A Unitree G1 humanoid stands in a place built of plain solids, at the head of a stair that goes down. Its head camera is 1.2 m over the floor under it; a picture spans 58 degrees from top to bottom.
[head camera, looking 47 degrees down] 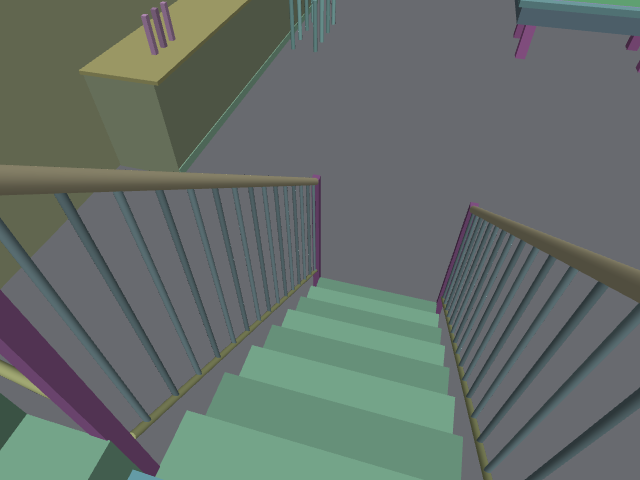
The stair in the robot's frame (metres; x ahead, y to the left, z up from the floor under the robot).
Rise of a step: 0.18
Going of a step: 0.22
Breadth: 0.89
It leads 15 degrees to the right of straight ahead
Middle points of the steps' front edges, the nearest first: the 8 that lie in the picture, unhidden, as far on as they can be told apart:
0.42 -0.01 -0.17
0.64 -0.07 -0.35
0.86 -0.13 -0.53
1.07 -0.18 -0.71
1.29 -0.24 -0.88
1.50 -0.30 -1.06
1.72 -0.36 -1.24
1.94 -0.42 -1.41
